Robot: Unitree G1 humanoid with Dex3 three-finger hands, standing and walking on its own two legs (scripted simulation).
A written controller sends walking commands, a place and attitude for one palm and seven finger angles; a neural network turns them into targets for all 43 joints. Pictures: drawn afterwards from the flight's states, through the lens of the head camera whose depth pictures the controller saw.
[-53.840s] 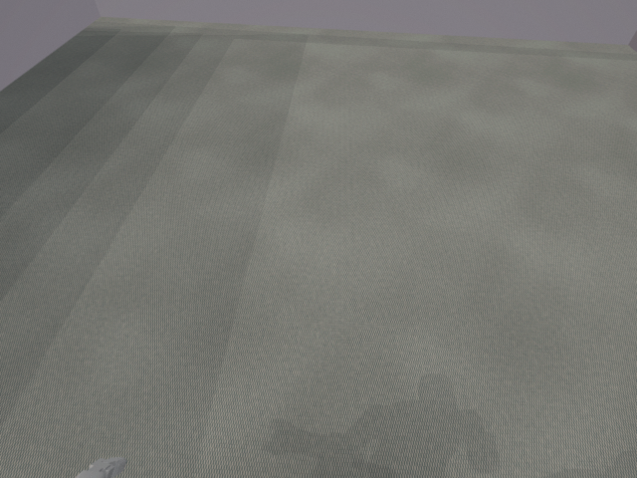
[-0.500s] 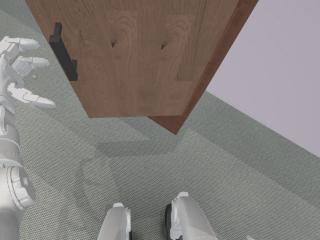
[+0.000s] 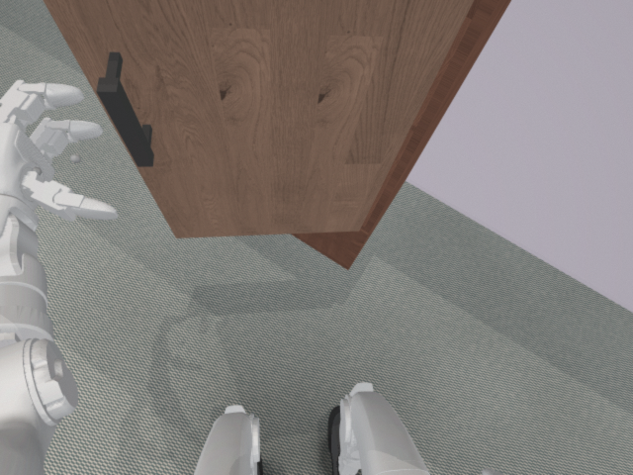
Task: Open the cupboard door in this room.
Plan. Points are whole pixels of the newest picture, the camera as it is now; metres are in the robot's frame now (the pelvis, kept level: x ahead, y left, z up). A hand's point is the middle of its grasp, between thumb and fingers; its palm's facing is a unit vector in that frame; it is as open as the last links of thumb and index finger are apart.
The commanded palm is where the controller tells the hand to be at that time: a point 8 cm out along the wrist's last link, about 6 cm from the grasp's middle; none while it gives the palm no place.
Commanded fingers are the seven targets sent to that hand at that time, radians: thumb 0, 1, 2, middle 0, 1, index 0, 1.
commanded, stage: slide the fingers in behind the handle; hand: left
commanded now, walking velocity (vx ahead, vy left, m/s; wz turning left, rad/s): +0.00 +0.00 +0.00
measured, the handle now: (131, 114) +0.53 +0.21 +0.06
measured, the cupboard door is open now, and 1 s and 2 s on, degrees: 38 38 39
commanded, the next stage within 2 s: close the thumb around the handle in 1.50 s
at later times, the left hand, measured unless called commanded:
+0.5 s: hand (109, 162) +0.47 +0.23 +0.05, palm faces +0.02 -1.00 -0.01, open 14.0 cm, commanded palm +0.45 +0.26 +0.05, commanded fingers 0.00 -0.50 0.30 -0.30 -1.20 -0.30 -1.20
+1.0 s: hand (150, 157) +0.48 +0.18 +0.05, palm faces +0.02 -1.00 -0.02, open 14.0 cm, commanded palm +0.45 +0.23 +0.05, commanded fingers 0.00 -0.50 0.30 -0.30 -1.20 -0.30 -1.20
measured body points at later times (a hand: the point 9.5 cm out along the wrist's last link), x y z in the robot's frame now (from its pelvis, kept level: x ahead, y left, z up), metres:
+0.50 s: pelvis +0.00 +0.00 +0.00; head +0.14 +0.03 +0.43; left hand +0.46 +0.28 +0.05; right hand +0.05 -0.27 -0.11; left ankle -0.02 +0.10 -0.64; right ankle +0.06 -0.14 -0.64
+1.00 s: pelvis +0.00 -0.01 +0.01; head +0.14 +0.00 +0.43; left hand +0.47 +0.24 +0.05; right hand +0.05 -0.28 -0.11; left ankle -0.02 +0.10 -0.64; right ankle +0.06 -0.14 -0.64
